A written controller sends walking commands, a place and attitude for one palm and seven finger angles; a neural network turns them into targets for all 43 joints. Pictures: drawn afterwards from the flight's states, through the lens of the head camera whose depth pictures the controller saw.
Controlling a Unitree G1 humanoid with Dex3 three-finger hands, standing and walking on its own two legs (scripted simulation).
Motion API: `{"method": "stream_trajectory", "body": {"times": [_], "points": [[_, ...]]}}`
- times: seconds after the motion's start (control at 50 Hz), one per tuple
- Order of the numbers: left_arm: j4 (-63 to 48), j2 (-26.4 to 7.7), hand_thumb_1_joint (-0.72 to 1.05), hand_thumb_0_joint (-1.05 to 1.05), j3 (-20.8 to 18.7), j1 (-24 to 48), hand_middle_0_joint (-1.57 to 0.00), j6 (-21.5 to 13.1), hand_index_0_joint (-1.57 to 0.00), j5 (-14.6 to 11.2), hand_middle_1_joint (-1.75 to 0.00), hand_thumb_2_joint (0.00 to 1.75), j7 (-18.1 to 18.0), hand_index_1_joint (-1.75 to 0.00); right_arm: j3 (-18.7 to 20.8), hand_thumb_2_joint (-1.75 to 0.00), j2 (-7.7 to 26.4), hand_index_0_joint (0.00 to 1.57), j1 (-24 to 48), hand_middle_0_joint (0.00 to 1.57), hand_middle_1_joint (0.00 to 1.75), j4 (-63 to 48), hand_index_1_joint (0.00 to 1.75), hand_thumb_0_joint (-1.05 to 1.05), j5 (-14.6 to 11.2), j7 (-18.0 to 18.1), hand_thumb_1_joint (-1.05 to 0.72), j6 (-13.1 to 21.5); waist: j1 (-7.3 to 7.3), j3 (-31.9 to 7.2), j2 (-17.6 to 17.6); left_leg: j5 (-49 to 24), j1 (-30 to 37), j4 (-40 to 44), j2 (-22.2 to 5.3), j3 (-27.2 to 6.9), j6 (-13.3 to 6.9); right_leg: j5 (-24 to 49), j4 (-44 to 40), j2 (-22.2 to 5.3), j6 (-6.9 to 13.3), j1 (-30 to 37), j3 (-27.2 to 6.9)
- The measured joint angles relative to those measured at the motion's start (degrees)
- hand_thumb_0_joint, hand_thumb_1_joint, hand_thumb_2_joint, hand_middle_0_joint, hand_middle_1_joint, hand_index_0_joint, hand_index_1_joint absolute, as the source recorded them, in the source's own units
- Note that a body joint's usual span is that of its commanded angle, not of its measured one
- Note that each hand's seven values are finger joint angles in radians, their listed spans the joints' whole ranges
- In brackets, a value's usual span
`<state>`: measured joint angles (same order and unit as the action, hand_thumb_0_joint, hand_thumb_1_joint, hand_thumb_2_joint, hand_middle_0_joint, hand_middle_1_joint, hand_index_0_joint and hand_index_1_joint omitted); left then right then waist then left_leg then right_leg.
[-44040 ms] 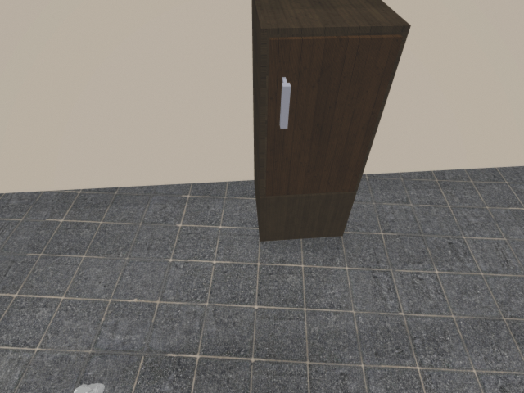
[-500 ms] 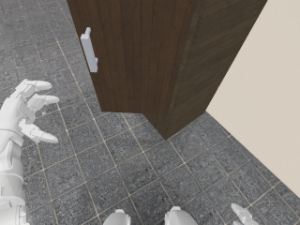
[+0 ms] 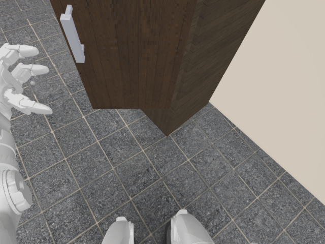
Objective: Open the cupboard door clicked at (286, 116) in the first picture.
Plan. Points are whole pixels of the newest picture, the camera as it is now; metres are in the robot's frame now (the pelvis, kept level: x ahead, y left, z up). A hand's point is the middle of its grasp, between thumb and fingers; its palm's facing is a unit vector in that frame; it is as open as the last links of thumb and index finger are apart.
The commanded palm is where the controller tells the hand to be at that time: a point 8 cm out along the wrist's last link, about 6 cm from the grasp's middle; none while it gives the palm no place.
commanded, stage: move the hooked fingers beside the handle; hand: left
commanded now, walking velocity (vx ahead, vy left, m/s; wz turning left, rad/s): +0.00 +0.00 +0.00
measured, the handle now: (75, 35) +0.64 +0.21 +0.06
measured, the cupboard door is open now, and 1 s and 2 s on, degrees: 51 51 51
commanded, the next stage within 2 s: slide the fingers in behind the handle in 1.40 s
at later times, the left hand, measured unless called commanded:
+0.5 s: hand (40, 53) +0.56 +0.28 +0.07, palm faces +0.00 -1.00 -0.01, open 14.0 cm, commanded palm +0.56 +0.31 +0.07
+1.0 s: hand (42, 45) +0.59 +0.29 +0.06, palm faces +0.00 -1.00 -0.02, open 14.0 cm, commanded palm +0.58 +0.30 +0.06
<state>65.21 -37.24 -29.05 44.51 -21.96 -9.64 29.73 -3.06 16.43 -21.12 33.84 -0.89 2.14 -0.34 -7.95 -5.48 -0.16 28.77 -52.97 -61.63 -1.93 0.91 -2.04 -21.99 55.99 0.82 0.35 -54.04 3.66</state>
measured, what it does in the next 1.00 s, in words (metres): stands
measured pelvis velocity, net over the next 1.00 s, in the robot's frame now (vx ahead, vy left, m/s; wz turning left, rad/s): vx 0.03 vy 0.02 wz -0.04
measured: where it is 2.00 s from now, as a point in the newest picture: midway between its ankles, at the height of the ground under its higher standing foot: outside the picture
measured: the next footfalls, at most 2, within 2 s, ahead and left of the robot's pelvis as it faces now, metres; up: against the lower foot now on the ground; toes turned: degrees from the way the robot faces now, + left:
none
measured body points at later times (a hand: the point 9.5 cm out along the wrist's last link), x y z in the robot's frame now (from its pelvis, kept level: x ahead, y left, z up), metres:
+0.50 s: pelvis +0.00 +0.01 -0.02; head +0.19 +0.06 +0.39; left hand +0.55 +0.33 +0.08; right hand -0.03 -0.26 -0.10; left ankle +0.00 +0.09 -0.67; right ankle +0.04 -0.12 -0.67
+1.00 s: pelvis +0.03 +0.02 -0.01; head +0.23 +0.06 +0.39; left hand +0.59 +0.34 +0.07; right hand -0.04 -0.23 -0.09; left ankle +0.00 +0.09 -0.66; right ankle +0.04 -0.12 -0.67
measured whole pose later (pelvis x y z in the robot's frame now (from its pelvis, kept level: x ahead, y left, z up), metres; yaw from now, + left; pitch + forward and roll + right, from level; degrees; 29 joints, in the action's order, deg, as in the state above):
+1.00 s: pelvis +0.03 +0.02 -0.01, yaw -2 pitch +31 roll -8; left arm 70.1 -51.8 -31.9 63.8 -14.8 -1.1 27.0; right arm -5.9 14.8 -27.0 32.9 1.6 -0.9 -7.3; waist -15.9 -4.3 1.8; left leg 31.3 -64.9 -65.3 -3.3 -1.5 -2.7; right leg -22.3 54.9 2.4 -0.7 -63.4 5.6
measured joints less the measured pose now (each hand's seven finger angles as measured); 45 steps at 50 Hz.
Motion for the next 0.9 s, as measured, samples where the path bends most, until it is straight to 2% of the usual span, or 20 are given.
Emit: {"method": "stream_trajectory", "body": {"times": [0.2,0.68,0.74,0.9], "points": [[5.74,-5.5,-0.5,-0.01,-0.37,8.4,-0.3,0.51,-0.3,2.61,-1.2,0.3,-0.49,-1.2,-0.96,-0.9,0.4,0.2,-0.9,0.21,0.3,0.42,0.3,0.01,0.64,0.0,-0.91,-1.85,-2.5,0.55,0.21,0.47,-4.55,-2.28,-0.18,-0.74,-0.26,0.01,1.07,0.14,-0.25,-3.79,0.71],[13.03,-18.4,-0.5,-0.01,-0.3,27.44,-0.3,6.6,-0.3,10.62,-1.2,0.3,-3.26,-1.2,-4.1,-0.9,-0.01,0.2,-3.51,0.21,0.3,-1.31,0.3,0.0,2.34,-0.72,-0.91,-5.02,-9.74,1.86,2.19,2.19,-15.06,-6.73,-1.03,-2.42,-0.91,-0.24,2.37,1.01,-0.93,-12.57,2.23],[11.6,-18.76,-0.5,-0.01,-1.5,26.23,-0.3,7.06,-0.3,10.82,-1.2,0.3,-2.87,-1.2,-4.06,-0.9,-0.45,0.2,-4.27,0.21,0.3,-1.65,0.3,0.0,2.48,-1.13,-0.91,-5.62,-9.91,1.84,2.38,2.4,-15.26,-6.53,-1.26,-2.14,-0.97,-0.23,2.04,1.26,-1.03,-12.87,1.94],[7.7,-17.24,-0.5,-0.01,-3.82,21.57,-0.3,7.52,-0.3,10.01,-1.2,0.3,-2.6,-1.2,-3.71,-0.9,-1.38,0.2,-5.71,0.21,0.3,-1.6,0.3,0.0,2.48,-2.41,-0.91,-6.68,-9.02,1.84,2.14,2.67,-13.76,-5.09,-1.55,-1.85,-0.97,-0.25,0.42,1.63,-1.15,-11.45,1.58]]}}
